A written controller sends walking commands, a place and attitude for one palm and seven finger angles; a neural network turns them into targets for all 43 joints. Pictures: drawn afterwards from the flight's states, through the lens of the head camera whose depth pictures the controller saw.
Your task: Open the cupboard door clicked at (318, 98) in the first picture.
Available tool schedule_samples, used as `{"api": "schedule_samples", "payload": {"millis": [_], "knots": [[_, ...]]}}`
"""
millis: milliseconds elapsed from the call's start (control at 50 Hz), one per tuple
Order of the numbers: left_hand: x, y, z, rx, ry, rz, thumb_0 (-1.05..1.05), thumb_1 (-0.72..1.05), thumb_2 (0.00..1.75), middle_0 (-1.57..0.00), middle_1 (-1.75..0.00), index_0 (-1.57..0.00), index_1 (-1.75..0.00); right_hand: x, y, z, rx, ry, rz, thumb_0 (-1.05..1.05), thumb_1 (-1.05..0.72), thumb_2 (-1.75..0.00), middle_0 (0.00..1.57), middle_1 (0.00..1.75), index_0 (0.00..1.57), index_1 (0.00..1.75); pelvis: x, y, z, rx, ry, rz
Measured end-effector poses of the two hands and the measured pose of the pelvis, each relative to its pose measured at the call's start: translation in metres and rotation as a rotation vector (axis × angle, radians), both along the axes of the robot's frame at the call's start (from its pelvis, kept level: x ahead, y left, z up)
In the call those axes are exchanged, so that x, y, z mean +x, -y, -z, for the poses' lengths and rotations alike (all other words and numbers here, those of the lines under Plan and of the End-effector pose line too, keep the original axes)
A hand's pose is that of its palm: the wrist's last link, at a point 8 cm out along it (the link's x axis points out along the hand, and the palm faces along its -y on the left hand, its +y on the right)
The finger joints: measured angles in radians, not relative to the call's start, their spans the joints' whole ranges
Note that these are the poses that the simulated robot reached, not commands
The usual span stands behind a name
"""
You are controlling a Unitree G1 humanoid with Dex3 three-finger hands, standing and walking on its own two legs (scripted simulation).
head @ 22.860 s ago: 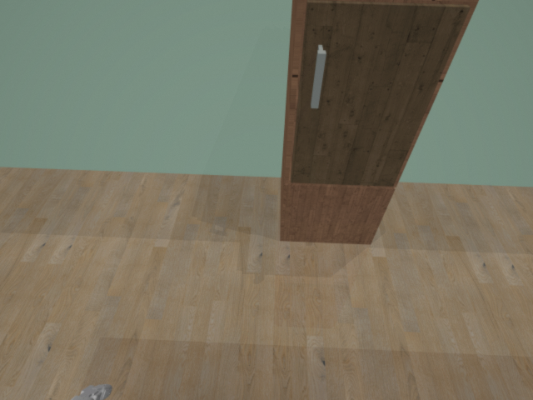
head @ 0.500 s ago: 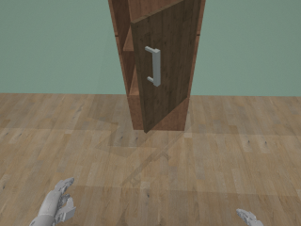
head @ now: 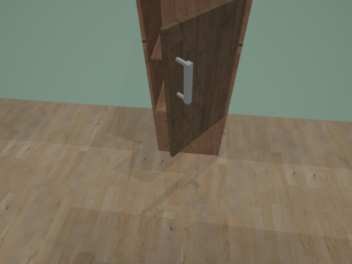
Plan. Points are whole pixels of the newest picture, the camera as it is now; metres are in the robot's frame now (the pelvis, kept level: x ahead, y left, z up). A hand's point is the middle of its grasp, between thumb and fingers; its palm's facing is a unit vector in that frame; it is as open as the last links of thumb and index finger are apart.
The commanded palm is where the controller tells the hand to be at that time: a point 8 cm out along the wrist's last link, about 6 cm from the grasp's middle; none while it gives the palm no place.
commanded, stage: let the arm hang, fingers relaxed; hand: left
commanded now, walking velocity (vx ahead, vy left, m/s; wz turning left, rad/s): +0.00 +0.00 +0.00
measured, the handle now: (183, 81) +0.63 +0.02 +0.06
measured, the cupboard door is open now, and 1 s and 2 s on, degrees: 50 50 50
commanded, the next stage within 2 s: look to check the result in 0.42 s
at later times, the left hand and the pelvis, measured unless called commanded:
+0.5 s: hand out of the picture +0.11 +0.20 -0.16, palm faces -0.02 -0.97 -0.25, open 7.4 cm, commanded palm none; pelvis +0.03 +0.00 +0.01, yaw +0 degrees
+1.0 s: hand out of the picture +0.10 +0.20 -0.16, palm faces -0.01 -0.96 -0.27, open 7.4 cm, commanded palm none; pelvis +0.06 -0.01 +0.01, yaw -1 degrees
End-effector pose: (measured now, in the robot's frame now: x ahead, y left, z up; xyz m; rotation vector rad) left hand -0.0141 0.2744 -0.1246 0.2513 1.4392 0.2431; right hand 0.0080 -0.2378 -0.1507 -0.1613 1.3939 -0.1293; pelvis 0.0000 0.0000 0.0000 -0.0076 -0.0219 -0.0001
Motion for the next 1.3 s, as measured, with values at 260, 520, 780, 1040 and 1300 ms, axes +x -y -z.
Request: {"api": "schedule_samples", "payload": {"millis": [260,520,780,1040,1300], "knots": [[0.086,0.020,0.003,-0.054,0.158,0.067,0.00,0.90,0.90,-0.20,-0.30,-0.20,-0.30,0.032,0.013,-0.010,-0.037,0.037,-0.001,0.00,-0.91,-0.90,0.20,0.30,0.20,0.30,0.018,0.002,-0.004,0.008,-0.004,0.006],[0.116,0.026,0.001,-0.062,0.175,0.081,0.00,0.90,0.90,-0.21,-0.30,-0.20,-0.30,0.064,0.023,-0.016,-0.062,0.065,-0.008,0.00,-0.91,-0.90,0.20,0.30,0.20,0.30,0.036,0.005,-0.007,0.010,-0.010,0.008],[0.102,0.019,-0.001,-0.032,0.103,0.054,0.00,0.90,0.90,-0.21,-0.30,-0.20,-0.30,0.083,0.023,-0.014,-0.052,0.060,-0.019,0.00,-0.91,-0.90,0.20,0.30,0.20,0.30,0.049,0.008,-0.008,0.010,-0.016,0.012],[0.109,0.028,0.002,-0.052,0.108,0.056,0.00,0.90,0.90,-0.21,-0.30,-0.20,-0.30,0.089,0.027,-0.017,-0.062,0.064,-0.011,0.00,-0.91,-0.90,0.20,0.30,0.20,0.30,0.057,0.010,-0.008,0.010,-0.013,0.016],[0.116,0.038,0.012,-0.085,0.088,0.095,0.00,0.90,0.90,-0.21,-0.30,-0.20,-0.30,0.067,0.016,-0.012,-0.061,0.065,0.083,0.00,-0.91,-0.90,0.20,0.30,0.20,0.30,0.052,0.007,-0.003,0.007,-0.012,0.091]]}}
